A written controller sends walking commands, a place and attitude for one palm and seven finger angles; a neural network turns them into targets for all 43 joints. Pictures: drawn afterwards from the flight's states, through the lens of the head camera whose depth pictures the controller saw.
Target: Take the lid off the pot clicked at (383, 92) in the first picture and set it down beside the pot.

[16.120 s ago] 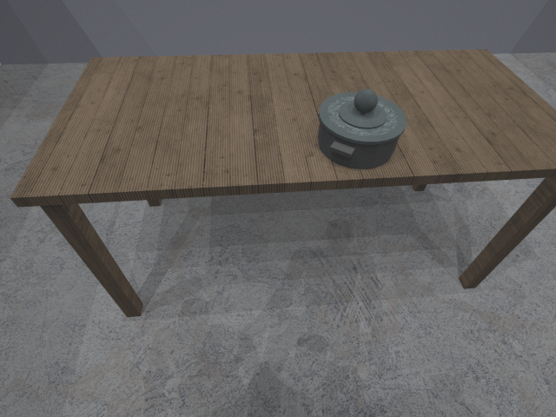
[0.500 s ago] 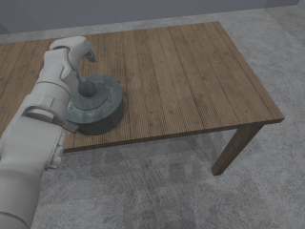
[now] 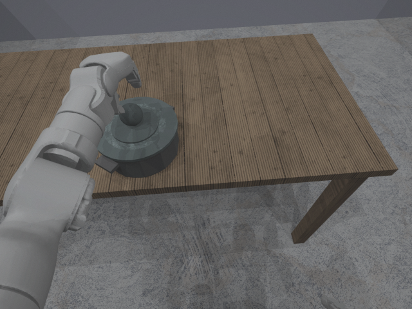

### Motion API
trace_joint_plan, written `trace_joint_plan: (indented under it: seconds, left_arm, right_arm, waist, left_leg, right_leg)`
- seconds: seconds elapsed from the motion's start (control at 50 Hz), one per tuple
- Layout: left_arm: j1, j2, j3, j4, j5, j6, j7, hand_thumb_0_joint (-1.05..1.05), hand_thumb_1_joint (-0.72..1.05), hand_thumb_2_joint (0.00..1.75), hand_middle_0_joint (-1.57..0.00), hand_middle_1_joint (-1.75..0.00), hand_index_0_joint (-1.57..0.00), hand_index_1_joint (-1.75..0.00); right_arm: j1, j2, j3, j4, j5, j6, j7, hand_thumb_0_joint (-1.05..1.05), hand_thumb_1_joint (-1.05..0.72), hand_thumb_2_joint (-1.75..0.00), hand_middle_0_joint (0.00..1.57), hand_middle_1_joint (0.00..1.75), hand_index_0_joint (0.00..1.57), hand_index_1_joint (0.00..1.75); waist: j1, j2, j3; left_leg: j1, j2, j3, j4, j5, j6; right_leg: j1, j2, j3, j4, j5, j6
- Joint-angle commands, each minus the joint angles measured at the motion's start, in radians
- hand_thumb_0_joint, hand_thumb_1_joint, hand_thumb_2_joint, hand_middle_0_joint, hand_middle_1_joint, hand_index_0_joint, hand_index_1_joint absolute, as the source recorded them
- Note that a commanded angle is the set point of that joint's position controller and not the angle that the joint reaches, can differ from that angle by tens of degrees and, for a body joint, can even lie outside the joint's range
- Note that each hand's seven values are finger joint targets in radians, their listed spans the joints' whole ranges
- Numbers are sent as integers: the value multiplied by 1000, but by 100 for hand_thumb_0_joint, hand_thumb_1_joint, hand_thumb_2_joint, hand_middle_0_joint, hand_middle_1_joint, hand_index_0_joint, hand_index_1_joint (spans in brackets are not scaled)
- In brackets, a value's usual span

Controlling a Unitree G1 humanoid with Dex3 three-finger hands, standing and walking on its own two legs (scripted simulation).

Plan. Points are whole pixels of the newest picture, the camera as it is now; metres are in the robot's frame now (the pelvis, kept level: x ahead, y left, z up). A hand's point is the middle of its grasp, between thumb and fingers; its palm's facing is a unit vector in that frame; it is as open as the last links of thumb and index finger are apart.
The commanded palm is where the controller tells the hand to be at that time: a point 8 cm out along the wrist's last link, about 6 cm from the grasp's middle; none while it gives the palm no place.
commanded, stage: move the open hand above the knob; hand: left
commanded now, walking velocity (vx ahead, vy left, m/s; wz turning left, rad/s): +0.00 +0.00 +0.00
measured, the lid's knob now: (131, 114) +0.53 +0.15 +0.06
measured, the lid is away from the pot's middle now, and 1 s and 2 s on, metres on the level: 0.00 0.00 0.00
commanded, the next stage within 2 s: lower the open fingers around the knob in 0.18 s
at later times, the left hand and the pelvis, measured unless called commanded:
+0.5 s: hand (118, 98) +0.50 +0.15 +0.13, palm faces -0.35 -0.06 -0.94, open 10.5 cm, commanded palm +0.50 +0.15 +0.19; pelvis +0.00 +0.00 +0.00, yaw -1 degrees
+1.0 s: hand (121, 108) +0.50 +0.15 +0.11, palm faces -0.34 -0.06 -0.94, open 10.5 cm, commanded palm +0.50 +0.15 +0.16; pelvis +0.00 +0.00 +0.00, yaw -2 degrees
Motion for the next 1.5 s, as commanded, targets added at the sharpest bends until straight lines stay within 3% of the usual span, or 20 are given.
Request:
trace_joint_plan:
  seconds: [0.0,0.06,0.18,0.24,0.28,0.32,0.4,0.44,0.5,0.6,0.72,0.8,0.86,0.94,1.06,1.16,1.24,1.32,1.38,1.48]
  left_arm:
    - [-604,249,72,-183,34,-12,51,0,-36,146,-81,-8,-81,-8]
    - [-550,221,61,-113,34,1,52,0,-36,146,-81,-8,-81,-8]
    - [-594,244,77,-202,29,-19,42,0,-36,146,-81,-8,-81,-8]
    - [-564,250,76,-123,34,-11,45,0,-36,146,-81,-8,-81,-8]
    - [-566,297,117,-144,35,-18,53,0,-36,146,-81,-8,-81,-8]
    - [-536,245,82,-128,32,-19,55,0,-36,146,-81,-8,-81,-8]
    - [-460,258,98,-82,35,-21,56,0,-36,146,-81,-8,-81,-8]
    - [-506,232,73,-131,30,-24,58,0,-36,146,-81,-8,-81,-8]
    - [-561,304,128,-230,32,-57,75,0,-36,146,-81,-8,-81,-8]
    - [-478,235,89,-109,35,-37,98,0,-36,146,-81,-8,-81,-8]
    - [-513,151,27,-136,22,-39,100,0,-36,146,-81,-8,-81,-8]
    - [-536,233,85,-115,21,-48,114,0,-36,146,-81,-8,-81,-8]
    - [-546,280,119,-148,33,-64,132,0,-36,146,-81,-8,-81,-8]
    - [-439,255,106,-40,53,-35,141,0,-36,146,-81,-8,-81,-8]
    - [-430,246,101,-82,24,-58,106,0,-36,146,-81,-8,-81,-8]
    - [-446,297,130,-104,48,-97,117,0,-36,146,-81,-8,-81,-8]
    - [-396,226,86,-56,43,-95,133,0,-36,146,-81,-8,-81,-8]
    - [-480,328,150,-126,49,-106,156,0,-36,146,-81,-8,-81,-8]
    - [-497,301,136,-164,57,-114,171,0,-36,146,-81,-8,-81,-8]
    - [-383,244,106,31,43,-60,169,0,-36,146,-81,-8,-81,-8]
  right_arm:
    - [102,-137,-50,-61,-3,-31,-16,0,-90,-90,20,30,20,30]
    - [109,-140,-49,-59,-2,-25,-14,0,-90,-90,20,30,20,30]
    - [121,-141,-58,-68,-8,-31,-7,0,-90,-90,20,30,20,30]
    - [137,-147,-55,-50,-5,-28,-13,0,-90,-90,20,30,20,30]
    - [144,-149,-57,-54,-8,-33,-14,0,-90,-90,20,30,20,30]
    - [143,-144,-57,-52,-8,-35,-13,0,-90,-90,20,30,20,30]
    - [149,-152,-57,-50,-8,-28,-11,0,-90,-90,20,30,20,30]
    - [144,-147,-60,-54,-8,-27,-11,0,-90,-90,20,30,20,30]
    - [152,-142,-64,-62,-13,-41,-15,0,-90,-90,20,30,20,30]
    - [155,-146,-64,-37,-8,-31,-12,0,-90,-90,20,30,20,30]
    - [144,-142,-67,-36,-8,-30,-8,0,-90,-90,20,30,20,30]
    - [152,-148,-62,-29,-6,-34,-22,0,-90,-90,20,30,20,30]
    - [157,-145,-61,-32,-9,-44,-29,0,-90,-90,20,30,20,30]
    - [161,-147,-59,-28,-9,-32,-22,0,-90,-90,20,30,20,30]
    - [163,-152,-68,-45,-11,-17,-25,0,-90,-90,20,30,20,30]
    - [194,-150,-72,-24,-11,-17,-35,0,-90,-90,20,30,20,30]
    - [200,-149,-74,-16,-13,-11,-28,0,-90,-90,20,30,20,30]
    - [217,-153,-76,-20,-13,-12,-32,0,-90,-90,20,30,20,30]
    - [225,-144,-82,-16,-16,-22,-28,0,-90,-90,20,30,20,30]
    - [227,-162,-77,6,-13,-10,-17,0,-90,-90,20,30,20,30]
  waist:
    - [-41,-28,-438]
    - [-40,-50,-404]
    - [-33,-24,-485]
    - [-41,-59,-409]
    - [-27,-58,-434]
    - [-30,-47,-415]
    - [-24,-67,-386]
    - [-32,-62,-398]
    - [-23,-12,-492]
    - [-33,-50,-377]
    - [-53,-31,-402]
    - [-57,-64,-417]
    - [-43,-29,-456]
    - [-39,-52,-396]
    - [-48,-83,-438]
    - [-50,-14,-431]
    - [-58,-11,-390]
    - [-55,8,-487]
    - [-55,53,-539]
    - [-68,-53,-375]
  left_leg:
    - [329,9,-50,31,461,27]
    - [293,12,-47,28,461,24]
    - [356,16,-58,36,532,26]
    - [299,13,-47,19,443,28]
    - [296,13,-48,13,455,29]
    - [302,13,-48,15,459,28]
    - [270,16,-40,12,447,27]
    - [281,16,-34,12,419,29]
    - [347,19,-49,20,484,28]
    - [294,28,-49,19,439,20]
    - [325,27,-47,37,433,21]
    - [284,19,-40,32,366,25]
    - [284,19,-39,33,395,24]
    - [231,22,-24,43,405,20]
    - [221,16,-13,58,422,34]
    - [247,24,-23,61,446,30]
    - [235,26,-16,66,427,25]
    - [256,26,-23,66,438,25]
    - [335,34,-38,84,557,21]
    - [211,34,-23,73,453,21]
  right_leg:
    - [55,35,-4,-18,424,-35]
    - [47,37,-11,-18,416,-38]
    - [62,39,-6,-17,441,-34]
    - [49,44,-11,-33,398,-34]
    - [80,43,-7,-29,419,-36]
    - [57,43,-11,-31,406,-37]
    - [59,45,-13,-31,399,-36]
    - [55,45,-11,-34,391,-35]
    - [83,43,-4,-29,415,-36]
    - [5,50,-19,-28,352,-38]
    - [-31,49,-17,-21,342,-37]
    - [2,47,-8,-17,343,-36]
    - [32,43,-1,-13,378,-41]
    - [19,49,-7,-6,392,-39]
    - [69,46,5,-13,455,-34]
    - [23,52,0,-11,416,-41]
    - [-26,58,-9,-6,385,-41]
    - [21,58,0,1,415,-40]
    - [-6,63,0,2,437,-38]
    - [-49,67,-17,0,389,-37]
